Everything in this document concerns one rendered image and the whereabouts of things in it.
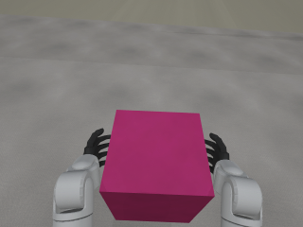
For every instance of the robot right forearm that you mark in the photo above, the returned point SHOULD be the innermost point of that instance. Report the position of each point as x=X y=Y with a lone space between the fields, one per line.
x=241 y=196

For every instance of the carton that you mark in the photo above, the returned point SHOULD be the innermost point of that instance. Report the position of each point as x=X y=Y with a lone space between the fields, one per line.
x=156 y=167

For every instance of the robot right hand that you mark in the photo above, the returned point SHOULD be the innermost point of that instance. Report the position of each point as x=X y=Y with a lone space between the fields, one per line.
x=219 y=152

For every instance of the robot left forearm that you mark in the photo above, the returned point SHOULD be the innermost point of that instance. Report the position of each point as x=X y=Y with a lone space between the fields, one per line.
x=73 y=195

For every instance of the robot left hand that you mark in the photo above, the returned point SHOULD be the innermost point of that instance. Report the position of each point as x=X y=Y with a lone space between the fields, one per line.
x=93 y=146

